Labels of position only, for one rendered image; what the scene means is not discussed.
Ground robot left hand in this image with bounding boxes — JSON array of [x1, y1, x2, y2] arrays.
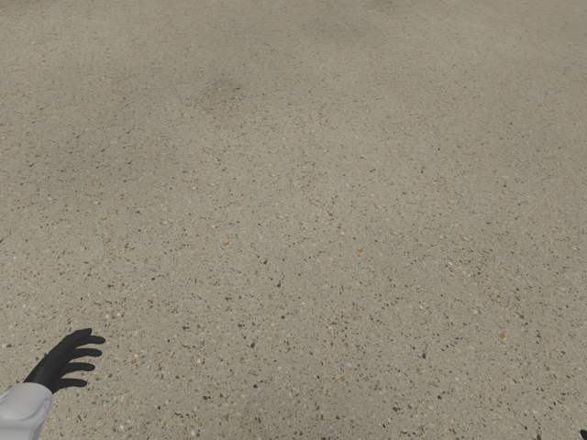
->
[[23, 328, 105, 394]]

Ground left robot forearm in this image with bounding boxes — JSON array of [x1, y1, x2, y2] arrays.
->
[[0, 382, 52, 440]]

